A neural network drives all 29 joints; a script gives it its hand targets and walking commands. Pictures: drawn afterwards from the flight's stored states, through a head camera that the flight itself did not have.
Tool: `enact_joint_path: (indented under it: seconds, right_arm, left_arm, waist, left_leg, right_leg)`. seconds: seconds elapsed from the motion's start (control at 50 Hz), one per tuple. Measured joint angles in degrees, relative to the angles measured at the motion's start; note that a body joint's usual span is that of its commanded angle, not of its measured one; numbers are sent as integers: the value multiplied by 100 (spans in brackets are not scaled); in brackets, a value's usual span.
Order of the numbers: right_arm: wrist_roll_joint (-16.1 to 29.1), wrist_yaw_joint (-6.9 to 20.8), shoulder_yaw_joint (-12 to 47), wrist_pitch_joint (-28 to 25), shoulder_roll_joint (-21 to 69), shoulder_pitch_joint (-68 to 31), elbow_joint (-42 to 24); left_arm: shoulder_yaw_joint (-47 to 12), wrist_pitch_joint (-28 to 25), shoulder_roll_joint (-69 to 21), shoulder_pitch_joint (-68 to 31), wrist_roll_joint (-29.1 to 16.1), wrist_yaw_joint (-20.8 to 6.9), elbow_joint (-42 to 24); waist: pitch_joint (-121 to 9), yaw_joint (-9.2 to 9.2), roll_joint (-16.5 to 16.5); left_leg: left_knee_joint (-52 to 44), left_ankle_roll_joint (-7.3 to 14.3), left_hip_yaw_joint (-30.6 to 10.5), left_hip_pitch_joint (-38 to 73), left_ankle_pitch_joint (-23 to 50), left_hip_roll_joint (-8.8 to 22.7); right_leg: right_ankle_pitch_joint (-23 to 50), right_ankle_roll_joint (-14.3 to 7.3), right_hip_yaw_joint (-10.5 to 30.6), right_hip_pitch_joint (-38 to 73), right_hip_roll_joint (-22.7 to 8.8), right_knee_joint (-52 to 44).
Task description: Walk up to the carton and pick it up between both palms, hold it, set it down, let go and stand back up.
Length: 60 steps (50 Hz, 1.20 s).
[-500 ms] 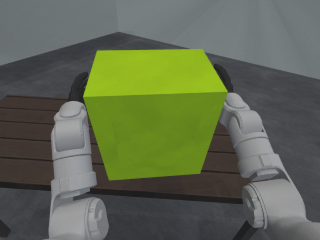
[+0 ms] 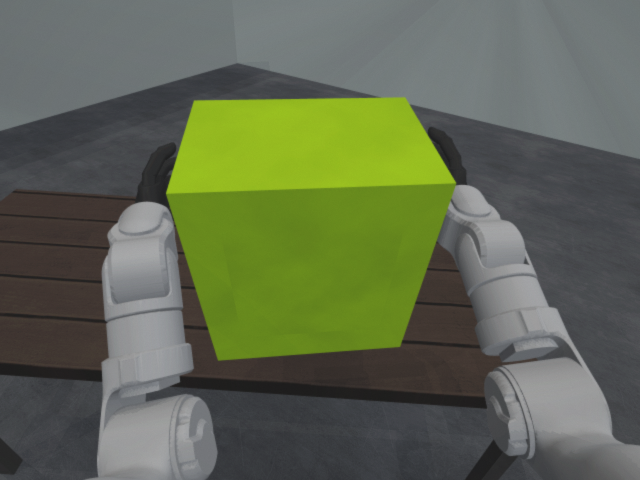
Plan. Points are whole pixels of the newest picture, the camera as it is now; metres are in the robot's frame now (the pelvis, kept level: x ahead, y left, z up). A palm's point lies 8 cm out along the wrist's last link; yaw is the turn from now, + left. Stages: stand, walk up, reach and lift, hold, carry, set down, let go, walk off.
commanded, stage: hold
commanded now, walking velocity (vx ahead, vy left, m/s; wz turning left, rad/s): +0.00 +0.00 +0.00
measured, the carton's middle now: (306, 235) +0.37 +0.01 +0.17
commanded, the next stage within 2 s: none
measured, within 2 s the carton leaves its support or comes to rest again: neither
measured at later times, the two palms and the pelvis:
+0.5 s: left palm (173, 198) +0.37 +0.16 +0.23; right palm (464, 193) +0.36 -0.18 +0.24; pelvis +0.00 +0.00 +0.00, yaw -2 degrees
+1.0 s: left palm (173, 202) +0.37 +0.16 +0.23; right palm (461, 196) +0.36 -0.18 +0.23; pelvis +0.00 +0.00 +0.00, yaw -1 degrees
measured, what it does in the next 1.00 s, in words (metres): stands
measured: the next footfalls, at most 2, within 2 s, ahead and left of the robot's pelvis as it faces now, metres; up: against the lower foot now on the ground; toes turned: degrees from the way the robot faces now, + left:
none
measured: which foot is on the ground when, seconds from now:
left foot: down 0.00-1.00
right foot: down 0.00-1.00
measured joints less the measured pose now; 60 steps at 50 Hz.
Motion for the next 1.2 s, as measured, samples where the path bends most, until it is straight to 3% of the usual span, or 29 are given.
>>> enact_joint_path:
  seconds: [0.16, 0.28, 0.36, 0.5, 0.64, 0.88, 1.2]
  right_arm:
    - [6, 0, -6, 14, 3, 4, 6]
    - [-217, 47, -360, -27, 173, 28, -110]
    - [-169, 81, -192, -9, 17, -30, 42]
    - [113, -9, 155, -55, -125, 73, -79]
    - [-25, 30, -11, -29, 31, 6, 32]
    - [-30, 24, -57, -82, 25, 141, -168]
    - [-31, 41, -49, -52, 32, 71, -86]
  left_arm:
    - [5, 8, -9, 11, 2, 0, 3]
    - [-101, -162, 100, -111, -100, 41, 190]
    - [4, -117, 1, -272, 85, -27, 346]
    - [26, -73, -66, -41, 51, -77, 18]
    - [30, -52, 9, -8, 11, -84, 57]
    - [-85, -115, 19, 13, -35, -23, -4]
    - [-32, -40, -5, 24, -10, -20, -54]
  waist:
    - [-11, 4, 1]
    - [-114, -195, 13]
    - [-58, -169, 62]
    - [-81, -95, 104]
    - [-103, -49, 5]
    - [-45, -157, 46]
    - [-58, -82, 23]
  left_leg:
    - [-1, 2, 7, 0, 2, 0]
    - [-44, 7, -13, -77, 40, -30]
    - [-82, 28, 103, -5, 31, -9]
    - [-34, 18, 157, 27, -33, 31]
    - [-88, -5, 103, 27, 13, 22]
    - [-53, 21, 87, -33, 1, -7]
    - [-78, 9, 111, -10, 23, 11]
  right_leg:
    - [-3, -1, 6, -6, 0, 10]
    - [-3, 12, -18, -98, -28, 18]
    - [23, 22, 97, -78, -15, -1]
    - [19, 15, 153, -38, 22, -17]
    - [-6, -13, 94, -58, 17, 16]
    - [7, 21, 73, -84, -11, -6]
    - [13, 0, 91, -93, 7, 16]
